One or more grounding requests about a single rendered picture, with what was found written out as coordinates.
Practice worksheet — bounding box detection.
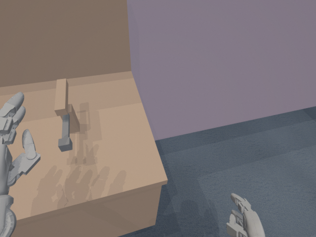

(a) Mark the left robot forearm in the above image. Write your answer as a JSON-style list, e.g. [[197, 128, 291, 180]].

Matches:
[[0, 195, 17, 237]]

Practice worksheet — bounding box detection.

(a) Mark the tap lever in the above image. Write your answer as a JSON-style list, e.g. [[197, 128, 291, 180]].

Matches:
[[58, 113, 73, 152]]

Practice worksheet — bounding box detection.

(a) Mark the counter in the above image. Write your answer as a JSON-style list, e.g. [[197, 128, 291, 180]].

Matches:
[[0, 0, 168, 237]]

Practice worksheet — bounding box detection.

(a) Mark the right robot hand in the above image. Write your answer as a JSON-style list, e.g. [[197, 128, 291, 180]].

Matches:
[[227, 193, 265, 237]]

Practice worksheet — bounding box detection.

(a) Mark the left robot hand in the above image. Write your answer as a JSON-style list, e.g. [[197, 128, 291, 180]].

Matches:
[[0, 92, 40, 196]]

